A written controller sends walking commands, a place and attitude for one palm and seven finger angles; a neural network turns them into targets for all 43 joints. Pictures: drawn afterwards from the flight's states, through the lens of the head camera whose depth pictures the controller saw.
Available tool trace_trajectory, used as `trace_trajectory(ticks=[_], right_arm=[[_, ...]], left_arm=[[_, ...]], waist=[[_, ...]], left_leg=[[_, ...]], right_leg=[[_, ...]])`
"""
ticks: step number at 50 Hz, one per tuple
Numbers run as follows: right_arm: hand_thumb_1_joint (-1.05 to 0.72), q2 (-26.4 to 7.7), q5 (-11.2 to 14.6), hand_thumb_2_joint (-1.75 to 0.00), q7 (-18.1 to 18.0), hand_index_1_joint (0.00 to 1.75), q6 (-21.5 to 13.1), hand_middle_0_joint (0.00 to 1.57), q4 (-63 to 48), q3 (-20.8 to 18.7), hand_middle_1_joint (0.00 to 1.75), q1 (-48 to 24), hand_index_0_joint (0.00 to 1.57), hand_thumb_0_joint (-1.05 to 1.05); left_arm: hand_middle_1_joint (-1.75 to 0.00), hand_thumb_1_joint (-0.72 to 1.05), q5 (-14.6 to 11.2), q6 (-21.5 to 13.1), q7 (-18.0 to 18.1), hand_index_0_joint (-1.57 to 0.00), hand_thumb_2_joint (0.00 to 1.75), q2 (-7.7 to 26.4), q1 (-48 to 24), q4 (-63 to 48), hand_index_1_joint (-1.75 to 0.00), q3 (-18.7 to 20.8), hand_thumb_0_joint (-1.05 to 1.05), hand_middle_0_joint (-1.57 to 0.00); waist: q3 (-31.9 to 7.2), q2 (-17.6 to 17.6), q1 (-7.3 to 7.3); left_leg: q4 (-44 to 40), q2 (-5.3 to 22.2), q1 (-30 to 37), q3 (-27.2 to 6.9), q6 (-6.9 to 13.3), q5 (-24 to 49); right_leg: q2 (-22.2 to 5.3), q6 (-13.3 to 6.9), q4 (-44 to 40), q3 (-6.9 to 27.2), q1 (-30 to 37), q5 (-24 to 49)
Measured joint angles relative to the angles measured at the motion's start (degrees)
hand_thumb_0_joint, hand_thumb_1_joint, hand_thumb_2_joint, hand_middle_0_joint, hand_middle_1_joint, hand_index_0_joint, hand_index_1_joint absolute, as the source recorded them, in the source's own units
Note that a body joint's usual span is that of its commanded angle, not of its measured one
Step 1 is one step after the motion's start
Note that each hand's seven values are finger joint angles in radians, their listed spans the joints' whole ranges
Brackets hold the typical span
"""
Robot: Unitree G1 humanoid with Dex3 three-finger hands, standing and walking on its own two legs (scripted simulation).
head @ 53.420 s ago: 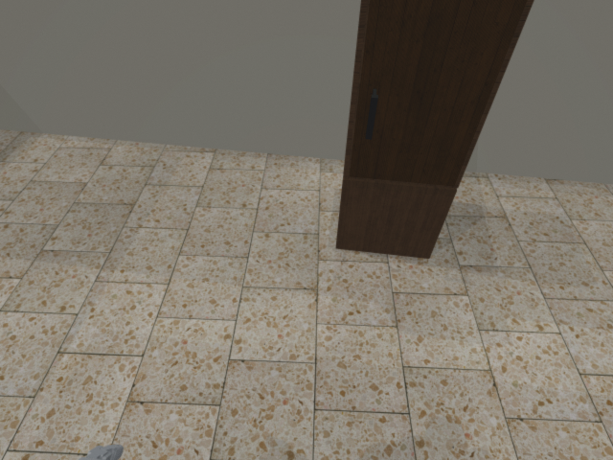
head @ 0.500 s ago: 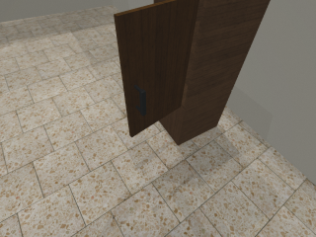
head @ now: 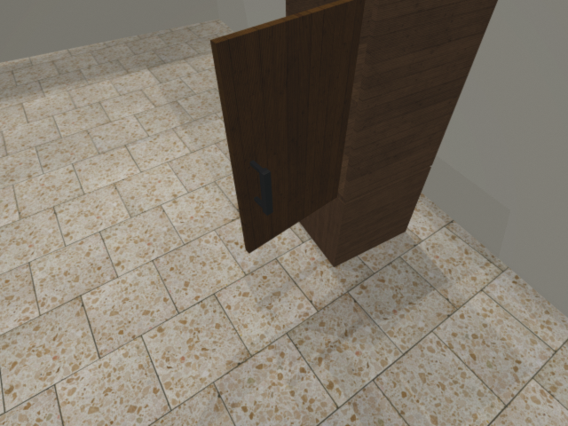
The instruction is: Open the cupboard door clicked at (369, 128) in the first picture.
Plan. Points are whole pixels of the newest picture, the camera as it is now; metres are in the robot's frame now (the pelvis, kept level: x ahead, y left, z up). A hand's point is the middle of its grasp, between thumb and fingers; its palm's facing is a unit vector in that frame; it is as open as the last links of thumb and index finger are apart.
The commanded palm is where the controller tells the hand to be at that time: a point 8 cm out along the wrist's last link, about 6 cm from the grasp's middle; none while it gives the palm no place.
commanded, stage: let the arm hang, fingers relaxed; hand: left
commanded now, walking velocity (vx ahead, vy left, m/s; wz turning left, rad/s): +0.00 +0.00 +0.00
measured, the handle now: (261, 188) +0.63 +0.09 -0.09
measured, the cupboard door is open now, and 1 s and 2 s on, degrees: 100 100 100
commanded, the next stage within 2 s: look to check the result in 0.32 s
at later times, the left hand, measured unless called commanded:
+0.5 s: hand out of the picture -0.01 +0.14 -0.17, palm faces +0.06 -0.98 -0.18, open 7.4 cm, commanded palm none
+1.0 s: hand out of the picture +0.01 +0.12 -0.18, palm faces +0.07 -0.98 -0.17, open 7.4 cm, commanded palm none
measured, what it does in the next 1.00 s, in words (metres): stands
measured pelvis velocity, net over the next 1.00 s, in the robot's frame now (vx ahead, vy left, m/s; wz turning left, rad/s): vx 0.04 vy -0.03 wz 0.00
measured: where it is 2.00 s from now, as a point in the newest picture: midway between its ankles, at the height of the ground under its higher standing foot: outside the picture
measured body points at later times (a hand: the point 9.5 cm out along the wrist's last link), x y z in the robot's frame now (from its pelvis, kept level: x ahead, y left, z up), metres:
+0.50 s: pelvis +0.02 -0.02 +0.00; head +0.03 -0.03 +0.45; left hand -0.01 +0.19 -0.16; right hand +0.00 -0.22 -0.17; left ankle +0.06 +0.11 -0.74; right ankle -0.04 -0.08 -0.74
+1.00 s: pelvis +0.04 -0.03 +0.00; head +0.05 -0.04 +0.45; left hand +0.01 +0.17 -0.16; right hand +0.03 -0.24 -0.17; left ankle +0.06 +0.11 -0.74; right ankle -0.04 -0.08 -0.74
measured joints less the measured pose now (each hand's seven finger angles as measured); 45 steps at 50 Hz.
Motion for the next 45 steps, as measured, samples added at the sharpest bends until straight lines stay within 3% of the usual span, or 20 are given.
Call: trace_trajectory(ticks=[8, 25, 45], right_arm=[[-0.92, 0.1, -0.1, -0.90, -0.2, 0.30, -0.6, 0.20, 0.3, -0.2, 0.30, 0.2, 0.20, 0.01], [-0.91, -0.2, 0.1, -0.90, -0.6, 0.30, -0.7, 0.20, 0.3, -0.2, 0.30, 0.1, 0.20, 0.01], [-0.92, -1.2, 0.3, -0.90, -1.1, 0.30, -0.6, 0.20, 0.1, -0.2, 0.30, -1.3, 0.20, 0.01]], left_arm=[[-0.30, 0.91, 0.0, -0.8, 0.1, -0.20, 0.90, -1.7, -2.7, -1.5, -0.30, -0.1, 0.00, -0.20], [-0.30, 0.91, -0.1, -0.6, 0.3, -0.20, 0.90, -0.2, -1.9, -1.2, -0.30, 0.6, 0.01, -0.20], [-0.30, 0.91, -0.1, -0.6, 0.5, -0.20, 0.90, -0.8, -1.8, -1.5, -0.30, 0.5, 0.00, -0.20]], waist=[[-1.0, -1.2, -0.31], [0.4, -1.1, -0.10], [0.3, -1.6, 0.28]], left_leg=[[0.3, 0.2, 0.4, 0.0, -0.4, -0.7], [0.2, 0.9, 1.4, -0.5, -1.3, -1.8], [0.5, 1.5, 2.7, -0.7, -2.3, -3.3]], right_leg=[[0.2, -0.3, 0.0, 0.0, 0.5, -0.6], [1.0, -1.1, -1.8, -0.2, 2.3, -0.9], [1.7, -1.7, -2.8, -0.3, 4.2, -1.8]])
